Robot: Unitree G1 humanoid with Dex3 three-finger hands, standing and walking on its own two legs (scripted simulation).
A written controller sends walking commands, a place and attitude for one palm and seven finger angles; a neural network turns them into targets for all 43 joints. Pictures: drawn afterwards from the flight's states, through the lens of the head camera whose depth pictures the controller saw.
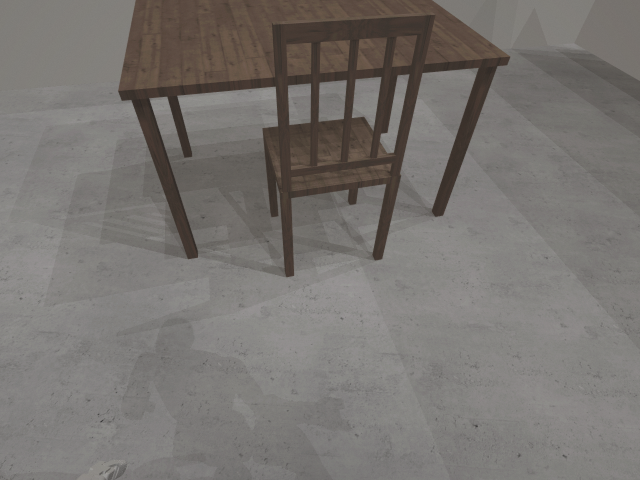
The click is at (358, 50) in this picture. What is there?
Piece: chair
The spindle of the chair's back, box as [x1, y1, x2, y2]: [341, 39, 358, 162]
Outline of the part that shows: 358,39 350,40 341,148 342,162 347,161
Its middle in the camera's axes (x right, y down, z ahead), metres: +0.08 -0.36 +1.06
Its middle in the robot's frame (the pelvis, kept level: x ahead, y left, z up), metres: +1.04 -0.02 -0.06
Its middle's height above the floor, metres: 0.71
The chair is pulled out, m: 0.00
